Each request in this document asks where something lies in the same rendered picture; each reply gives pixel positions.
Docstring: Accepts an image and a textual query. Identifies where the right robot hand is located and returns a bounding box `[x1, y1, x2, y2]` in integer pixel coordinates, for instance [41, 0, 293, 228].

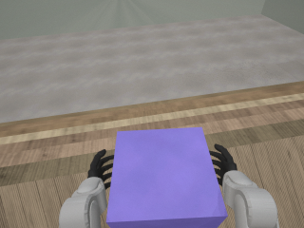
[209, 143, 238, 187]

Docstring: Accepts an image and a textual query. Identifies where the left robot forearm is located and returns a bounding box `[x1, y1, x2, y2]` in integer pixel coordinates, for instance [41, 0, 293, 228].
[59, 177, 107, 228]

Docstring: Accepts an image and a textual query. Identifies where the right robot forearm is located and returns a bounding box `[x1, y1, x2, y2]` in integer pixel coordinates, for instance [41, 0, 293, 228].
[222, 170, 279, 228]

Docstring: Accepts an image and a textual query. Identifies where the carton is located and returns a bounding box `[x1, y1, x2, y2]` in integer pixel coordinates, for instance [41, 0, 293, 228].
[106, 127, 228, 228]

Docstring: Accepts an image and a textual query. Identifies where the left robot hand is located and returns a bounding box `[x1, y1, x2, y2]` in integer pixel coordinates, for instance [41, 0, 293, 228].
[87, 149, 114, 190]

